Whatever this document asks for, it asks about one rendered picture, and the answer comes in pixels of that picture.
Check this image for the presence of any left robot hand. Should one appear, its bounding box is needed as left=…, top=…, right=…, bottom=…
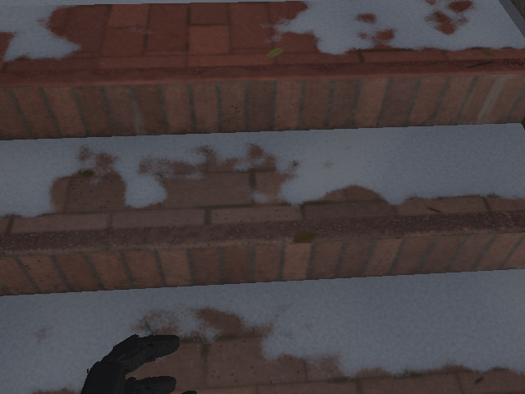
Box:
left=80, top=334, right=197, bottom=394

